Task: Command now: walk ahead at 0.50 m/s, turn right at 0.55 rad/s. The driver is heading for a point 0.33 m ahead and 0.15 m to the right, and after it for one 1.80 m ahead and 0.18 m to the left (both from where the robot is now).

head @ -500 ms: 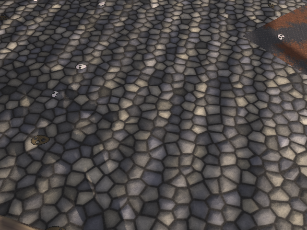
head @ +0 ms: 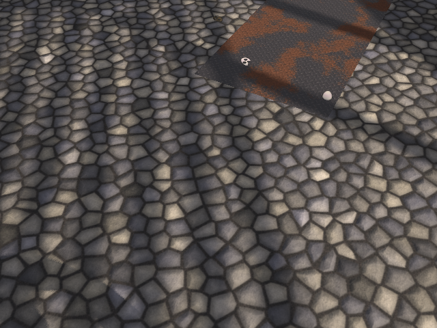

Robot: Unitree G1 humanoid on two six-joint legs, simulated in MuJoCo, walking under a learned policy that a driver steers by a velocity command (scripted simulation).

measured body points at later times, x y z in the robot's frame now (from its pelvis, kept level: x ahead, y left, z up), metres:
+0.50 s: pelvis +0.29 -0.09 -0.09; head +0.34 -0.11 +0.36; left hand +0.45 +0.16 -0.21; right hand +0.41 -0.38 -0.20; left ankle +0.46 +0.05 -0.78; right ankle +0.27 -0.15 -0.83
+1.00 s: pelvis +0.40 -0.11 -0.09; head +0.44 -0.11 +0.35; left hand +0.55 +0.17 -0.21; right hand +0.53 -0.40 -0.20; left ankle +0.48 +0.00 -0.83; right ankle +0.42 -0.23 -0.83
